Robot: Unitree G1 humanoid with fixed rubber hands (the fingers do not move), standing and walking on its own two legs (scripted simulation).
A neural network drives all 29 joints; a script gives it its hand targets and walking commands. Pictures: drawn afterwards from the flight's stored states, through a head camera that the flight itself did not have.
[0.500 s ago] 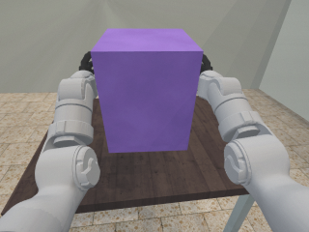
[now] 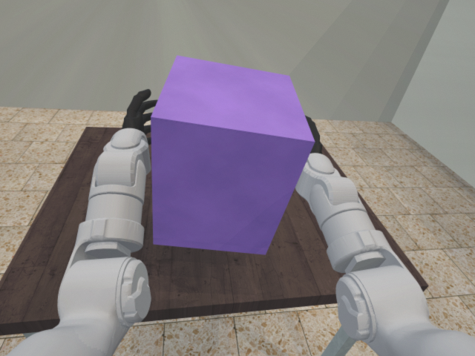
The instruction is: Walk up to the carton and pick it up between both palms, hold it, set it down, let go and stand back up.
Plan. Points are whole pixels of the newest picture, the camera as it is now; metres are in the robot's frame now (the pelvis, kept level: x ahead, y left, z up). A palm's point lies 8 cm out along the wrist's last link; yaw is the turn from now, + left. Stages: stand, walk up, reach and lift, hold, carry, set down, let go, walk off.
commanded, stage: set down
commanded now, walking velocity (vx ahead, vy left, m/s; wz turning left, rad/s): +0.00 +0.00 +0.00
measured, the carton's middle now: (222, 158) +0.40 +0.02 +0.20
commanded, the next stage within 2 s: none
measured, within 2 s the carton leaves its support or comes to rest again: neither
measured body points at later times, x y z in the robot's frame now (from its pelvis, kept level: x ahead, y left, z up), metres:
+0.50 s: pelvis +0.02 +0.03 +0.00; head -0.04 +0.08 +0.44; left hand +0.44 +0.16 +0.22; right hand +0.39 -0.13 +0.19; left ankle +0.01 +0.12 -0.75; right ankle +0.00 -0.12 -0.75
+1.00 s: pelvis +0.00 +0.03 +0.00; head -0.04 +0.08 +0.45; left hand +0.45 +0.15 +0.20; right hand +0.39 -0.14 +0.18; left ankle +0.01 +0.12 -0.75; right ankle +0.00 -0.12 -0.75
